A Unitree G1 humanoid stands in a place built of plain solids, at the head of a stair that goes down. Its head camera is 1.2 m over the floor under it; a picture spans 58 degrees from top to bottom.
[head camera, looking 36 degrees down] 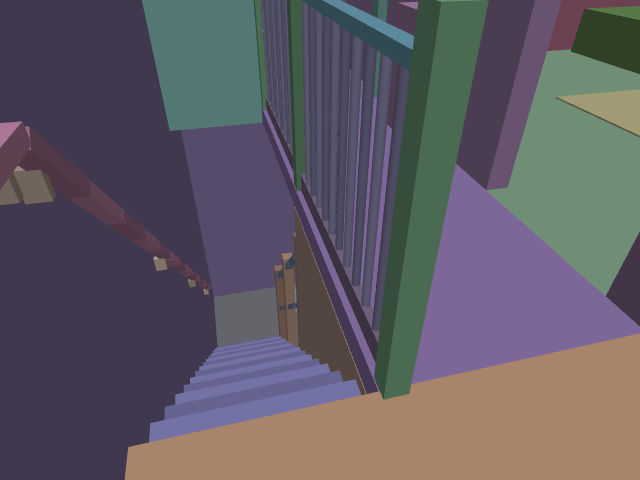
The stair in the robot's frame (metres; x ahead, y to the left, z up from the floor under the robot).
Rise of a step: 0.20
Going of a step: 0.20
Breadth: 0.75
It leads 14 degrees to the left of straight ahead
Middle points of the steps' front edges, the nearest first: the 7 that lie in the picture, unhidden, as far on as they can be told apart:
0.74 0.18 0.00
0.93 0.23 -0.20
1.13 0.28 -0.40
1.32 0.32 -0.60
1.52 0.37 -0.80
1.71 0.42 -1.00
1.90 0.47 -1.20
